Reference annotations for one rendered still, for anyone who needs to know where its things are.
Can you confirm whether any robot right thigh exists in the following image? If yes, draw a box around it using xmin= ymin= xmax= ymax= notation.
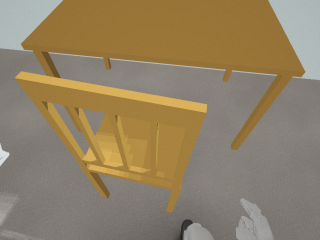
xmin=183 ymin=226 xmax=215 ymax=240

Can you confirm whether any table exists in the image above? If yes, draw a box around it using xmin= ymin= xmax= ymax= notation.
xmin=21 ymin=0 xmax=305 ymax=150

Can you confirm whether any robot right hand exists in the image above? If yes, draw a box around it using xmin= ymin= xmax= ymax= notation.
xmin=235 ymin=198 xmax=275 ymax=240

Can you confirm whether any chair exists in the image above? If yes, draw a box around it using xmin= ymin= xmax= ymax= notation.
xmin=15 ymin=71 xmax=207 ymax=214

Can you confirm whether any robot left hand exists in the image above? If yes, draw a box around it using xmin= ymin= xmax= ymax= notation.
xmin=0 ymin=143 xmax=10 ymax=167

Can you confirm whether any right robot foot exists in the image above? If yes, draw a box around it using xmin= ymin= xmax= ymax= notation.
xmin=180 ymin=219 xmax=193 ymax=240

